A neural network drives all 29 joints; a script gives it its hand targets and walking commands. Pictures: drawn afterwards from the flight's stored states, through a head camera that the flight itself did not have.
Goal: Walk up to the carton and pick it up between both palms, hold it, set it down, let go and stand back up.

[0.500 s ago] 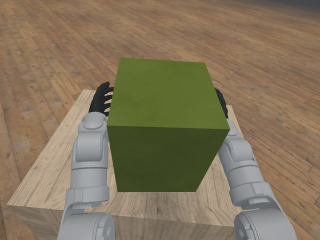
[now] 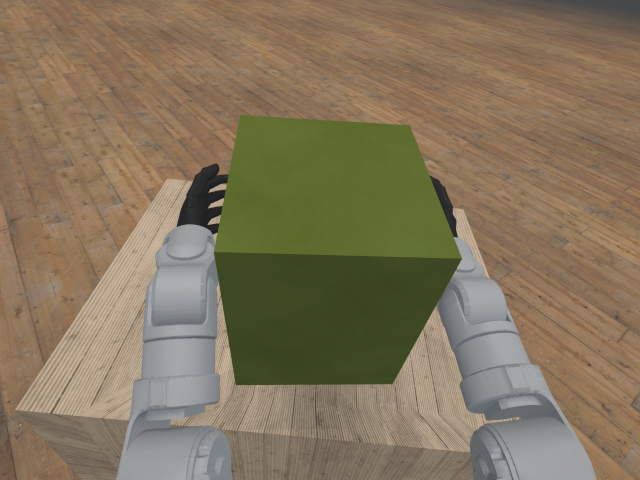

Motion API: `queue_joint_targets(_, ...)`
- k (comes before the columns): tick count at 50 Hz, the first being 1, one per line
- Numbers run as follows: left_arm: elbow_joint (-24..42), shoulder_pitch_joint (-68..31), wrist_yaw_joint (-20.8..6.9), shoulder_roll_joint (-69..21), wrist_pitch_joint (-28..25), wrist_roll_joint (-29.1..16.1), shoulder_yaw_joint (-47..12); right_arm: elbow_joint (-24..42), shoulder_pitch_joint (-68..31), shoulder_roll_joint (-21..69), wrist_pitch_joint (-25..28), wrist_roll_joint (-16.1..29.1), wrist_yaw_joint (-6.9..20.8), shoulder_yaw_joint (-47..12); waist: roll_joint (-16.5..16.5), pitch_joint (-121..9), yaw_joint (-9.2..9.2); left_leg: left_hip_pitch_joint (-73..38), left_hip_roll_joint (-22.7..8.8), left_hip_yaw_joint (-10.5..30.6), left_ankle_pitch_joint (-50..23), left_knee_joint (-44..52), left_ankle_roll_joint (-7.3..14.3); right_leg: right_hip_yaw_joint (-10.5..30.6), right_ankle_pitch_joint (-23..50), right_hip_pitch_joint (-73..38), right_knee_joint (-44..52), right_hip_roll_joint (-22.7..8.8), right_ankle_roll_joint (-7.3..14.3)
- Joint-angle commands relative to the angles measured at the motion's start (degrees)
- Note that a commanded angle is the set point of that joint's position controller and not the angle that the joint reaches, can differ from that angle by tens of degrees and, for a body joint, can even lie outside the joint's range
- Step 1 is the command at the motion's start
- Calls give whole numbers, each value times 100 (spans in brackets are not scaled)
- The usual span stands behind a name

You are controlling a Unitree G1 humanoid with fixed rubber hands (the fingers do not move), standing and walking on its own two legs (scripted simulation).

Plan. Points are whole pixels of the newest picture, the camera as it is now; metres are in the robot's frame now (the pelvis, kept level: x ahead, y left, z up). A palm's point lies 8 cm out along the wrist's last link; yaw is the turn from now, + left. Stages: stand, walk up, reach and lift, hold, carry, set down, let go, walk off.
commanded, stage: hold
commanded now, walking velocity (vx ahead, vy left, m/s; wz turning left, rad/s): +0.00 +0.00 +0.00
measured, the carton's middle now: (321, 258) +0.34 +0.01 +0.15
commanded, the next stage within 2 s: none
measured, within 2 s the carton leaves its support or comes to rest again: neither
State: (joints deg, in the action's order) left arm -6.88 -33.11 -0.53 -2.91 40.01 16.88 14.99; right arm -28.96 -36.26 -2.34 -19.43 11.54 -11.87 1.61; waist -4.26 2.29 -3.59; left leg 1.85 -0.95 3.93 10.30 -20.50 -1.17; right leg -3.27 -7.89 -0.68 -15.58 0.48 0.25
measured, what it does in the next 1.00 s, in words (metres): stands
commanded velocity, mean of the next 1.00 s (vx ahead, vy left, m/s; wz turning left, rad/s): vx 0.00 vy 0.00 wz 0.00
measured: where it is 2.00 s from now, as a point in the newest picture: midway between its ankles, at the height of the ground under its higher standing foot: outside the picture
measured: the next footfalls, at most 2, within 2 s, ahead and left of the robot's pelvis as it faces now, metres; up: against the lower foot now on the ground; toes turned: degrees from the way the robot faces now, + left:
none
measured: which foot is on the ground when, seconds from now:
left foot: down 0.00-1.00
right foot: down 0.00-1.00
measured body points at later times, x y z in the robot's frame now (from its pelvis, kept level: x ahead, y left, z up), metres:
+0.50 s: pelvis +0.00 +0.00 +0.00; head -0.05 +0.04 +0.45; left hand +0.37 +0.15 +0.18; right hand +0.37 -0.14 +0.18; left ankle +0.02 +0.13 -0.75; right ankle +0.02 -0.12 -0.75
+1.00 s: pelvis +0.00 +0.00 +0.00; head -0.04 +0.04 +0.45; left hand +0.37 +0.16 +0.18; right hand +0.37 -0.14 +0.18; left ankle +0.02 +0.13 -0.75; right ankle +0.02 -0.12 -0.75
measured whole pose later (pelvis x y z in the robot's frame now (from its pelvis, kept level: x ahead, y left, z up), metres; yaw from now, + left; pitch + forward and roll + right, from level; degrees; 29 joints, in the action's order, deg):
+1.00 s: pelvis +0.00 +0.00 +0.00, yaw +0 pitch -8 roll -1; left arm -5.5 -31.6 -0.3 -2.2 39.7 15.7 14.3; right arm -27.4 -35.5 -2.0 -19.6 11.9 -12.3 1.2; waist -4.4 1.5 -4.0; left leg 2.5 -1.0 4.1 10.6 -21.0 -1.2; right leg -3.5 -8.2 -0.4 -15.7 0.6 0.3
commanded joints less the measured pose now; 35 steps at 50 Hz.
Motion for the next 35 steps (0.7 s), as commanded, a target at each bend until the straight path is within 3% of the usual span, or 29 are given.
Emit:
queue_joint_targets(1,661,-3696,-796,-3252,-348,-885,-2998,2189,-4860,3492,409,406,475,-2385,641,-2423,-121,-541,383,-378,-1726,159,-74,-143,1121,-566,105,306,-280)
queue_joint_targets(2,724,-3840,-848,-3204,-363,-843,-2893,2001,-4564,3520,331,399,466,-2299,537,-2345,-194,-475,373,-382,-1697,183,-61,-138,1207,-747,69,280,-315)
queue_joint_targets(3,564,-3877,-850,-3144,-353,-727,-2762,1874,-4635,3603,325,420,497,-2304,621,-2149,-70,-294,449,-405,-1440,249,-48,-113,874,-703,127,278,-308)
queue_joint_targets(4,732,-3933,-872,-3199,-355,-807,-2862,1911,-4575,3456,338,341,476,-2147,578,-2228,-265,-420,378,-423,-1139,286,-22,-118,782,-607,137,263,-292)
queue_joint_targets(5,676,-3967,-847,-3241,-350,-714,-2813,1747,-4560,3544,344,396,523,-2239,738,-2080,-94,-321,395,-424,-1328,281,-98,-113,724,-626,107,280,-261)
queue_joint_targets(8,475,-3770,-793,-3387,-330,-779,-2886,2192,-5019,3488,443,420,555,-2323,595,-2324,-42,-447,335,-392,-1570,238,-94,-175,707,-576,61,318,-248)
queue_joint_targets(9,484,-3828,-796,-3395,-334,-837,-2957,2283,-5100,3519,470,372,537,-2236,717,-2363,-86,-419,367,-419,-1465,233,-106,-137,663,-575,108,292,-248)
queue_joint_targets(10,460,-4026,-784,-3315,-394,-879,-2948,2146,-5041,3473,469,320,543,-2199,632,-2347,-127,-364,390,-412,-1271,223,-73,-171,520,-484,126,286,-254)
queue_joint_targets(11,565,-3995,-741,-3336,-400,-793,-2878,2066,-4961,3607,462,394,560,-2364,666,-2494,-23,-443,386,-399,-1454,215,-50,-144,681,-520,69,297,-250)
queue_joint_targets(13,741,-3970,-755,-3405,-421,-915,-3033,2236,-4933,3657,496,393,541,-2347,617,-2705,-69,-452,387,-417,-1544,132,-66,-168,918,-635,7,308,-277)
queue_joint_targets(14,486,-4117,-748,-3349,-435,-906,-2932,2104,-5124,3603,454,375,544,-2291,562,-2599,-49,-392,382,-389,-1321,198,-29,-162,631,-466,99,302,-278)
queue_joint_targets(16,558,-4027,-751,-3375,-420,-954,-2996,2194,-5107,3587,479,390,543,-2301,683,-2607,-92,-406,383,-404,-1441,156,-69,-132,775,-510,86,289,-253)
queue_joint_targets(17,412,-4000,-742,-3363,-398,-867,-2914,1895,-5080,3559,429,382,555,-2227,722,-2395,-58,-368,372,-386,-1316,217,-72,-149,500,-368,121,287,-250)
queue_joint_targets(21,530,-3840,-772,-3368,-389,-846,-2953,1910,-4720,3463,417,329,535,-2162,735,-2424,-197,-503,335,-393,-1492,219,-118,-170,779,-515,120,305,-233)
queue_joint_targets(22,504,-3940,-769,-3349,-375,-831,-2942,1969,-4958,3546,413,349,552,-2210,769,-2393,-129,-401,372,-412,-1422,242,-77,-122,721,-529,135,277,-259)
queue_joint_targets(23,539,-4007,-760,-3342,-409,-843,-2950,1833,-4727,3535,395,310,546,-2168,713,-2350,-187,-447,339,-375,-1430,241,-102,-122,699,-522,105,271,-252)
queue_joint_targets(25,345,-3862,-798,-3269,-341,-734,-2724,1973,-4985,3588,420,363,559,-2303,469,-2298,-2,-298,389,-423,-1190,268,-4,-141,578,-619,97,281,-279)
queue_joint_targets(26,367,-3873,-828,-3326,-354,-778,-2822,1855,-4852,3521,398,302,545,-2167,603,-2185,-175,-308,369,-427,-1176,290,-60,-136,639,-593,108,262,-263)
queue_joint_targets(27,250,-3998,-836,-3300,-365,-776,-2811,1980,-5119,3548,432,277,550,-2152,590,-2312,-43,-272,408,-442,-1044,311,-14,-144,427,-561,154,257,-287)
queue_joint_targets(28,398,-4159,-802,-3292,-421,-909,-2883,2031,-5200,3637,455,350,556,-2187,636,-2421,-93,-301,412,-458,-1084,285,-15,-127,558,-500,146,252,-280)
queue_joint_targets(29,250,-3882,-759,-3361,-395,-721,-2753,1951,-5112,3574,459,406,561,-2270,571,-2364,54,-438,383,-443,-1412,265,-18,-139,657,-509,126,309,-262)
queue_joint_targets(30,556,-3880,-766,-3439,-401,-813,-2903,2066,-4906,3610,444,418,530,-2238,675,-2472,-112,-445,377,-391,-1607,195,-76,-115,910,-612,66,302,-266)
queue_joint_targets(31,386,-3788,-775,-3359,-379,-816,-2881,2152,-5092,3526,465,406,523,-2272,576,-2430,-36,-444,366,-404,-1626,183,-61,-120,918,-613,83,320,-260)
queue_joint_targets(32,457,-3922,-795,-3345,-384,-800,-2883,1978,-4944,3520,411,400,510,-2288,573,-2317,-117,-492,377,-417,-1619,197,-78,-152,955,-624,89,318,-294)
queue_joint_targets(34,579,-4067,-770,-3318,-398,-757,-2786,1816,-4840,3570,391,470,538,-2304,629,-2415,-59,-547,353,-383,-1621,217,-68,-149,746,-491,115,330,-264)
queue_joint_targets(35,498,-3928,-764,-3376,-345,-826,-2925,2058,-5032,3529,453,436,560,-2310,647,-2426,-47,-530,333,-410,-1598,191,-116,-184,678,-485,105,342,-218)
